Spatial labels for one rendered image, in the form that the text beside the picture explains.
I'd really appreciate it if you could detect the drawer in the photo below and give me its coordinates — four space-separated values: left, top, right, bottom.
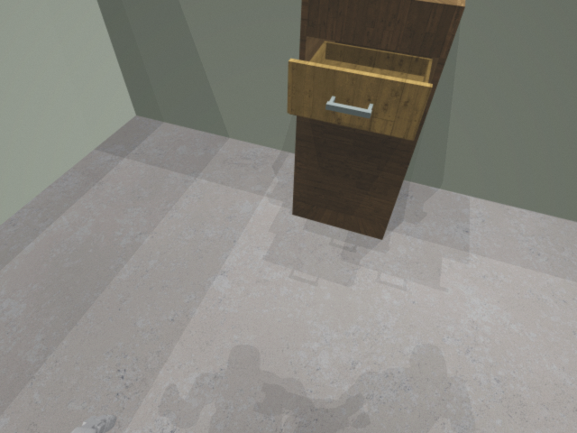
288 41 433 141

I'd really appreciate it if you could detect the cabinet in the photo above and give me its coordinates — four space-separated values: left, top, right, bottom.
292 0 465 240

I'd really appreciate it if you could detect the left robot hand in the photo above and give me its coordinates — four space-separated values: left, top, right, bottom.
71 414 116 433

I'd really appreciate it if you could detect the handle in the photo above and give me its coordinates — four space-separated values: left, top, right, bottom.
325 96 373 118

